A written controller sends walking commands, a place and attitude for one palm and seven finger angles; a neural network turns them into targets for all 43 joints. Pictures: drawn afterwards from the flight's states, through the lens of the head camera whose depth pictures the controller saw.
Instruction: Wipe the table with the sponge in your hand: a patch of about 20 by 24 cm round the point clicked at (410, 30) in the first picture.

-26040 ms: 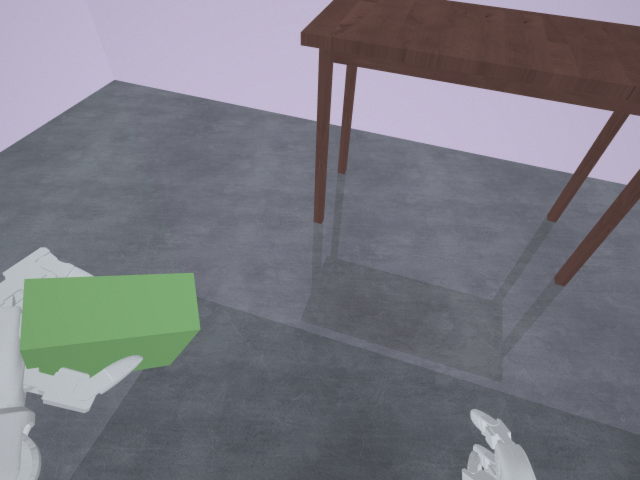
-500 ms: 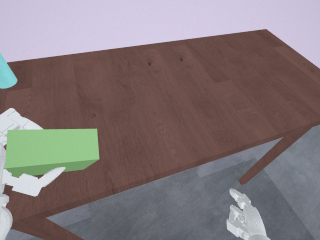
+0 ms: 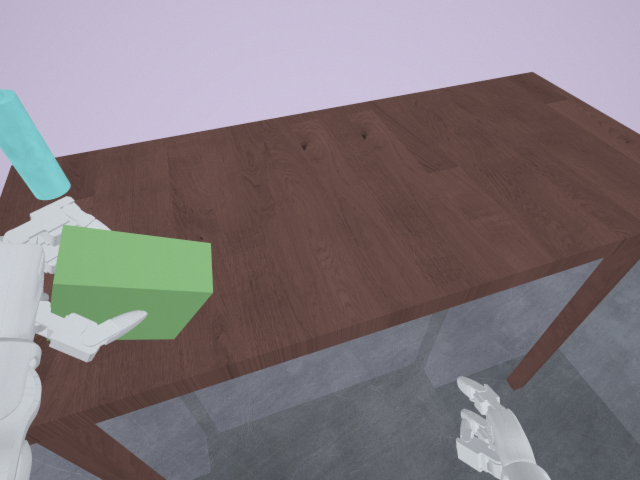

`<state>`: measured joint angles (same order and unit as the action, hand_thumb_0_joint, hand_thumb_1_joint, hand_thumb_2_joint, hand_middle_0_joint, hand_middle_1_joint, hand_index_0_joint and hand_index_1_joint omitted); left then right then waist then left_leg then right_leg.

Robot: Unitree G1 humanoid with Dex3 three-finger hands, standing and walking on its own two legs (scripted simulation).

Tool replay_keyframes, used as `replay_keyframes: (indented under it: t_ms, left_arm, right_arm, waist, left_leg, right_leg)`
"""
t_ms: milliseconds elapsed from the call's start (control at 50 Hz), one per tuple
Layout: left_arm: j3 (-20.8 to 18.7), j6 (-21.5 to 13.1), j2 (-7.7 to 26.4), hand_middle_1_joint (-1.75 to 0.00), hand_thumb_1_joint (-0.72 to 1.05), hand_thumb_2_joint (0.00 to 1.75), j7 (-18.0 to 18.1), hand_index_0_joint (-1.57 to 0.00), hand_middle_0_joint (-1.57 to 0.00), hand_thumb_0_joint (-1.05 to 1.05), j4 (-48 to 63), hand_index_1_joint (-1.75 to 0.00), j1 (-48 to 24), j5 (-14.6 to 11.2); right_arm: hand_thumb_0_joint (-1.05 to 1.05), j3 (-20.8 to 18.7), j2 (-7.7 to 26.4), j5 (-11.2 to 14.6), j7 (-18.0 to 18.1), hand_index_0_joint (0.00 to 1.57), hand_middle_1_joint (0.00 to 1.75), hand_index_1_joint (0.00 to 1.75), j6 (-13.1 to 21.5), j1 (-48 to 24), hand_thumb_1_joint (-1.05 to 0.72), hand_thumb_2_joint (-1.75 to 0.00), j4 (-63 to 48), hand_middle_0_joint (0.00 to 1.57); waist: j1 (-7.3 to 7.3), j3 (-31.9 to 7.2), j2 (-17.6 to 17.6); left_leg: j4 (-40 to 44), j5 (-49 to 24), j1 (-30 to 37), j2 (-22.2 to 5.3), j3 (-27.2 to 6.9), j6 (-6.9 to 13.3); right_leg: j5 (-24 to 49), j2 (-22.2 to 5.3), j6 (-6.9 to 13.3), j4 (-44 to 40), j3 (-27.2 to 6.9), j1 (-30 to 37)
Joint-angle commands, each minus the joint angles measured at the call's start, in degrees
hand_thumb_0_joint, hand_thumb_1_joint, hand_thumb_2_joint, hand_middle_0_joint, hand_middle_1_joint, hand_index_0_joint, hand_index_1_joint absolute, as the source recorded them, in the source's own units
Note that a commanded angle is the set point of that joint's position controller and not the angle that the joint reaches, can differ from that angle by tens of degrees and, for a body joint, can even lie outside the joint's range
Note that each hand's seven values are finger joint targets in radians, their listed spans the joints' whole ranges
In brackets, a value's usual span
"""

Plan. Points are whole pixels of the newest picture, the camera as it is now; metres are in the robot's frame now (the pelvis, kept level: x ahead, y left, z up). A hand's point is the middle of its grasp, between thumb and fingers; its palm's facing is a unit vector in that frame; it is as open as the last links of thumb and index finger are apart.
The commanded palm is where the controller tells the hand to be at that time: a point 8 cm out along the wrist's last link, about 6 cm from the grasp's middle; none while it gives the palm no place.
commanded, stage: turn the palm down, sponge in hand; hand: left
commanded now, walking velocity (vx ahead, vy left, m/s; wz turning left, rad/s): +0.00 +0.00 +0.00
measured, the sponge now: (150, 293) +0.25 +0.21 +0.15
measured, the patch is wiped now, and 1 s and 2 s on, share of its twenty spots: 0.00 0.00 0.00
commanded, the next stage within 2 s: move the sponge above the wiping area in 1.96 s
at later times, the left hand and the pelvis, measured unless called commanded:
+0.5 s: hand (133, 286) +0.22 +0.20 +0.20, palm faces +0.31 -0.52 -0.79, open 9.6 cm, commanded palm +0.17 +0.24 +0.24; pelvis -0.02 -0.08 -0.01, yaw +1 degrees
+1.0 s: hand (77, 250) +0.24 +0.24 +0.23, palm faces +0.36 -0.29 -0.88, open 9.6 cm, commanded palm +0.19 +0.25 +0.28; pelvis +0.00 -0.04 +0.00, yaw -1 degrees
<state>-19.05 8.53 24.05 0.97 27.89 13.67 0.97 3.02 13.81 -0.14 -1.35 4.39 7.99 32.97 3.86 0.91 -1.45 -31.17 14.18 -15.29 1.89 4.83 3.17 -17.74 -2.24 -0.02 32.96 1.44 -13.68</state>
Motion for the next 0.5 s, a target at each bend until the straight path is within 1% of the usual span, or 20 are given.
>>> replay_keyframes:
  t_ms: [0, 20, 40, 60, 80, 100, 140, 160, 180, 200, 220, 240, 300, 340, 360, 400, 420, 440, 460, 480]
  left_arm:
    - [-9.77, -2.94, 17.95, -1.6, 0.1, 1.3, 3.71, -1.2, -1.2, 0.0, 15.32, -1.6, -2.97, 5.14]
    - [-10.76, -3.85, 18.07, -1.6, 0.1, 1.3, 4.73, -1.2, -1.2, 0.0, 15.61, -1.6, -3.19, 5.11]
    - [-15.09, -4.64, 21.97, -1.6, 0.1, 1.3, 6.47, -1.2, -1.2, 0.0, 16.59, -1.6, -6.16, 4.45]
    - [-11.68, -5.55, 18.22, -1.6, 0.1, 1.3, 7.5, -1.2, -1.2, 0.0, 15.87, -1.6, -8.8, 4.31]
    - [-11.2, -5.21, 16.59, -1.6, 0.1, 1.3, 8.13, -1.2, -1.2, 0.0, 9.62, -1.6, -6.28, 4.11]
    - [-10.29, -4.87, 16.32, -1.6, 0.1, 1.3, 7.99, -1.2, -1.2, 0.0, 8.79, -1.6, -8.26, 3.81]
    - [-10.49, -1.98, 19.6, -1.6, 0.1, 1.3, 7.05, -1.2, -1.2, 0.0, 4.14, -1.6, -12.47, 4.74]
    - [-7.82, -0.38, 18.43, -1.6, 0.1, 1.3, 5.75, -1.2, -1.2, 0.0, 2.92, -1.6, -13.78, 4.94]
    - [-7.9, 1.42, 20.64, -1.6, 0.1, 1.3, 4.38, -1.2, -1.2, 0.0, 0.76, -1.6, -13.65, 5.87]
    - [-5.36, 3.16, 20.67, -1.6, 0.1, 1.3, 2.42, -1.2, -1.2, 0.0, -0.14, -1.6, -15.31, 6.36]
    - [-4.43, 4.63, 22.74, -1.6, 0.1, 1.3, 0.78, -1.2, -1.2, 0.0, -0.8, -1.6, -17.5, 7.45]
    - [-2.95, 5.71, 22.86, -1.6, 0.1, 1.3, -0.51, -1.2, -1.2, 0.0, -1.7, -1.6, -19.92, 8.31]
    - [-2.29, 3.51, 25.56, -1.6, 0.1, 1.3, -3.97, -1.2, -1.2, 0.0, 0.26, -1.6, -23.0, 9.85]
    - [-5.11, -0.15, 28.93, -1.6, 0.1, 1.3, -3.91, -1.2, -1.2, 0.0, 2.6, -1.6, -25.63, 10.74]
    - [-6.38, -2.07, 29.42, -1.6, 0.1, 1.3, -3.26, -1.2, -1.2, 0.0, 3.5, -1.6, -26.04, 11.04]
    - [-9.8, -4.26, 29.73, -1.6, 0.1, 1.3, -2.83, -1.2, -1.2, 0.0, 1.2, -1.6, -18.44, 10.29]
    - [-11.89, -4.31, 31.27, -1.6, 0.1, 1.3, -2.7, -1.2, -1.2, 0.0, 0.01, -1.6, -15.78, 10.05]
    - [-14.81, -3.23, 33.72, -1.6, 0.1, 1.3, -1.81, -1.2, -1.2, 0.0, -1.21, -1.6, -13.62, 9.67]
    - [-13.35, -2.42, 31.68, -1.6, 0.1, 1.3, -1.28, -1.2, -1.2, 0.0, -0.46, -1.6, -14.15, 9.41]
    - [-14.7, -1.17, 32.14, -1.6, 0.1, 1.3, -0.62, -1.2, -1.2, 0.0, -0.91, -1.6, -10.65, 9.19]
  right_arm:
    - [0.0, -2.76, 7.4, -0.4, 2.5, 0.2, 0.3, 0.3, 1.34, -9.49, -0.9, -0.9, -11.24, 0.2]
    - [0.0, -2.62, 6.63, -0.52, 3.23, 0.2, 0.3, 0.3, 0.88, -10.35, -0.9, -0.9, -11.49, 0.2]
    - [0.0, -2.37, 6.5, 0.57, 3.9, 0.2, 0.3, 0.3, 0.72, -12.02, -0.9, -0.9, -11.28, 0.2]
    - [0.0, -2.23, 5.23, 0.08, 4.37, 0.2, 0.3, 0.3, 0.72, -11.41, -0.9, -0.9, -10.67, 0.2]
    - [0.0, -2.58, 5.44, 0.03, 4.87, 0.2, 0.3, 0.3, 0.4, -10.27, -0.9, -0.9, -8.68, 0.2]
    - [0.0, -2.75, 6.12, 0.3, 5.18, 0.2, 0.3, 0.3, 0.06, -10.0, -0.9, -0.9, -7.91, 0.2]
    - [0.0, -2.36, 6.7, 1.27, 5.85, 0.2, 0.3, 0.3, -0.42, -10.63, -0.9, -0.9, -7.04, 0.2]
    - [0.0, -2.15, 6.63, 1.27, 6.31, 0.2, 0.3, 0.3, -0.43, -10.6, -0.9, -0.9, -7.27, 0.2]
    - [0.0, -2.08, 7.1, 1.51, 6.88, 0.2, 0.3, 0.3, -0.66, -10.23, -0.9, -0.9, -6.99, 0.2]
    - [0.0, -1.68, 7.33, 1.76, 7.47, 0.2, 0.3, 0.3, -0.77, -10.92, -0.9, -0.9, -7.66, 0.2]
    - [0.0, -1.51, 7.54, 2.03, 8.1, 0.2, 0.3, 0.3, -0.81, -11.46, -0.9, -0.9, -7.85, 0.2]
    - [0.0, -0.95, 7.11, 2.88, 8.42, 0.2, 0.3, 0.3, -0.19, -13.25, -0.9, -0.9, -8.38, 0.2]
    - [0.0, -1.93, 7.1, 2.12, 9.48, 0.2, 0.3, 0.3, 0.65, -12.88, -0.9, -0.9, -8.68, 0.2]
    - [0.0, -1.8, 6.31, 2.67, 9.58, 0.2, 0.3, 0.3, 2.02, -14.63, -0.9, -0.9, -8.84, 0.2]
    - [0.0, -2.63, 6.42, 1.74, 9.45, 0.2, 0.3, 0.3, 2.3, -13.2, -0.9, -0.9, -8.45, 0.2]
    - [0.0, -3.32, 6.37, 1.21, 9.18, 0.2, 0.3, 0.3, 2.15, -11.25, -0.9, -0.9, -7.74, 0.2]
    - [0.0, -3.61, 6.49, 1.25, 8.89, 0.2, 0.3, 0.3, 1.76, -10.81, -0.9, -0.9, -7.35, 0.2]
    - [0.0, -3.26, 6.43, 2.15, 8.51, 0.2, 0.3, 0.3, 2.14, -12.62, -0.9, -0.9, -7.77, 0.2]
    - [0.0, -3.65, 6.7, 1.7, 8.14, 0.2, 0.3, 0.3, 1.38, -11.3, -0.9, -0.9, -7.73, 0.2]
    - [0.0, -4.02, 6.75, 1.72, 7.94, 0.2, 0.3, 0.3, 0.69, -10.22, -0.9, -0.9, -7.79, 0.2]
  waist:
    - [0.6, -7.93, 3.15]
    - [0.8, -9.15, 5.22]
    - [1.32, -10.18, 4.16]
    - [1.53, -10.29, 1.75]
    - [0.76, -7.11, 1.34]
    - [0.37, -6.75, -0.79]
    - [0.0, -5.02, -6.16]
    - [-0.1, -5.04, -7.07]
    - [-0.27, -3.95, -6.56]
    - [-0.35, -3.7, -5.65]
    - [-0.69, -2.88, -5.67]
    - [-1.17, -1.42, -3.95]
    - [-0.87, -2.11, -0.09]
    - [-0.09, -2.66, 0.19]
    - [0.42, -5.43, -0.16]
    - [1.69, -7.11, 2.66]
    - [2.31, -7.37, 2.39]
    - [3.58, -7.3, 0.06]
    - [3.1, -8.53, -0.58]
    - [3.52, -8.95, -0.25]
  left_leg:
    - [6.95, -5.35, 3.16, -4.02, -7.76, -3.44]
    - [6.72, -3.79, 3.14, -4.15, -7.59, -3.21]
    - [7.19, 1.04, 3.43, -4.06, -7.15, -2.89]
    - [7.34, 1.07, 3.36, -3.75, -6.62, -3.33]
    - [7.06, 2.6, 3.18, -3.82, -6.01, -3.33]
    - [6.83, 4.1, 3.0, -3.28, -5.67, -3.18]
    - [6.32, 7.26, 2.8, -2.21, -4.34, -2.76]
    - [6.04, 6.54, 2.93, -1.8, -3.7, -2.47]
    - [5.99, 6.46, 2.75, -1.67, -3.28, -2.35]
    - [5.6, 7.16, 2.42, -1.15, -3.0, -2.03]
    - [5.1, 7.21, 2.24, -0.97, -2.48, -1.9]
    - [3.84, 7.27, 2.53, -0.65, -1.87, -1.9]
    - [0.34, 4.08, 1.19, -1.45, -2.95, -2.29]
    - [-1.54, 2.83, 1.31, -1.15, -3.17, -2.71]
    - [-2.78, 1.71, 0.02, -1.37, -4.06, -3.12]
    - [-3.76, 0.7, -1.27, -2.06, -5.41, -3.23]
    - [-4.29, 0.24, -2.58, -2.11, -5.91, -3.4]
    - [-4.71, 0.37, -3.44, -1.76, -5.78, -3.78]
    - [-5.11, -0.54, -4.88, -2.1, -6.23, -4.07]
    - [-5.53, -1.04, -5.15, -2.4, -6.41, -4.01]
  right_leg:
    - [6.0, 3.66, 1.81, -2.51, 4.52, -2.65]
    - [3.97, 3.78, 1.41, -2.46, 4.4, -3.07]
    - [0.96, 4.16, 1.41, -3.08, 3.38, -3.52]
    - [0.45, 3.94, 1.77, -3.7, 3.21, -3.0]
    - [-0.38, 4.01, 1.44, -4.48, 3.17, -4.08]
    - [-1.16, 3.54, 1.17, -5.3, 2.86, -4.55]
    - [-3.61, 3.01, 1.18, -7.08, 1.3, -5.28]
    - [-3.83, 2.46, 1.13, -8.24, 0.81, -4.34]
    - [-4.72, 2.3, 0.96, -9.18, 0.3, -4.03]
    - [-6.87, 1.73, 0.6, -10.3, -0.71, -4.16]
    - [-9.26, 1.28, 0.4, -11.63, -1.88, -4.42]
    - [-12.43, 1.1, 0.4, -13.17, -3.74, -5.6]
    - [-19.38, -1.78, 0.1, -15.71, -9.27, -4.24]
    - [-22.61, -2.36, 0.71, -16.51, -11.84, -4.2]
    - [-21.45, -3.48, 0.81, -15.77, -12.63, -2.57]
    - [-16.13, -4.49, 0.04, -14.34, -13.44, -0.36]
    - [-12.81, -5.13, -0.3, -13.57, -14.07, 0.79]
    - [-12.65, -5.69, 0.27, -13.42, -16.15, 2.31]
    - [-6.45, -6.78, -0.19, -11.61, -15.44, 3.67]
    - [-1.26, -7.03, -0.74, -10.33, -15.47, 4.43]
